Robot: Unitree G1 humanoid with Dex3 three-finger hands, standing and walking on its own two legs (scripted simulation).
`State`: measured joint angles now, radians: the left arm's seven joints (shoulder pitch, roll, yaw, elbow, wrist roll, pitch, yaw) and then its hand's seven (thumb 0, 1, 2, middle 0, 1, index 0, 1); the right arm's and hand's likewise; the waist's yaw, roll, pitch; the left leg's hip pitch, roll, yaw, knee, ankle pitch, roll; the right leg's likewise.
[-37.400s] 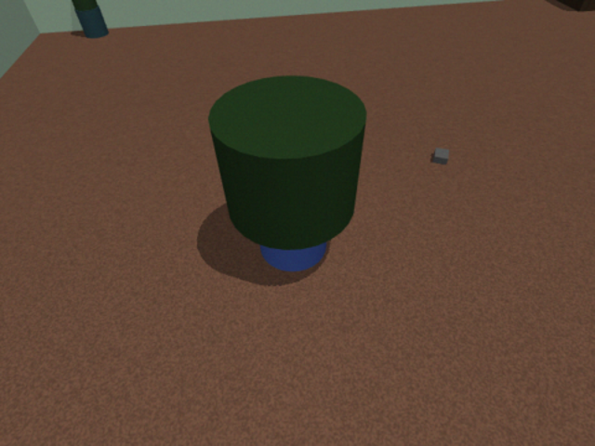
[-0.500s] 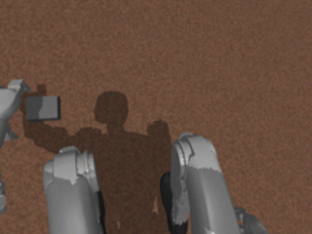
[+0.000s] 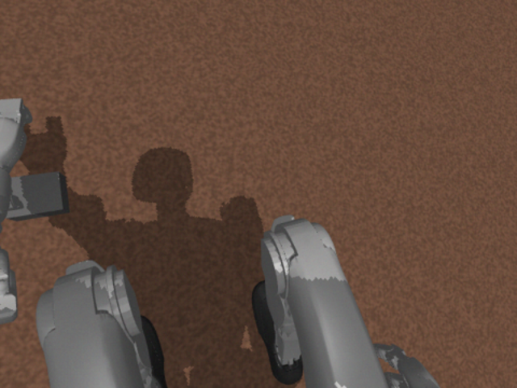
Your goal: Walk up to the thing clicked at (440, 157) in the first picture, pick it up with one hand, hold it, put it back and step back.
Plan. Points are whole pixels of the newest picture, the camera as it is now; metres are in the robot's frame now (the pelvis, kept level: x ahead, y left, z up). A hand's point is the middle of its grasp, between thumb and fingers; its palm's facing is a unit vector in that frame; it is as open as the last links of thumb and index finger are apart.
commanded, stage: approach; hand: left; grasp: from above
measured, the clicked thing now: (37, 196) +0.46 +0.30 -0.30
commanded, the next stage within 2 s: close in in 0.82 s
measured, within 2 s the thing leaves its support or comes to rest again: neither
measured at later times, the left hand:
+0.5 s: hand out of the picture +0.45 +0.32 -0.17, palm faces -0.35 -0.03 -0.94, open 14.1 cm
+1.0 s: hand out of the picture +0.44 +0.31 -0.16, palm faces -0.41 -0.03 -0.91, open 13.9 cm
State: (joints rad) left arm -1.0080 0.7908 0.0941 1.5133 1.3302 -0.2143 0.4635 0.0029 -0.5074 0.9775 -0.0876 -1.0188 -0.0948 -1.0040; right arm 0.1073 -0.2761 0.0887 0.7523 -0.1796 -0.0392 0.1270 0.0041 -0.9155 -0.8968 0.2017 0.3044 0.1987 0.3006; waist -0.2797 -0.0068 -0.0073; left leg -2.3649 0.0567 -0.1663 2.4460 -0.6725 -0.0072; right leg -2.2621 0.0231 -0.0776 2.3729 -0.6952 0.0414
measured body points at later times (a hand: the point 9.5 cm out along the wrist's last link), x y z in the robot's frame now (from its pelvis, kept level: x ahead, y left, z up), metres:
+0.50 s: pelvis +0.00 +0.00 +0.00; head +0.23 +0.10 +0.37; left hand +0.46 +0.32 -0.11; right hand +0.10 -0.28 -0.10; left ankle +0.07 +0.13 -0.28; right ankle +0.10 -0.12 -0.28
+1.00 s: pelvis +0.00 +0.00 +0.00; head +0.23 +0.08 +0.38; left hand +0.46 +0.31 -0.11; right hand +0.05 -0.27 -0.10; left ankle +0.07 +0.13 -0.28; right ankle +0.10 -0.12 -0.28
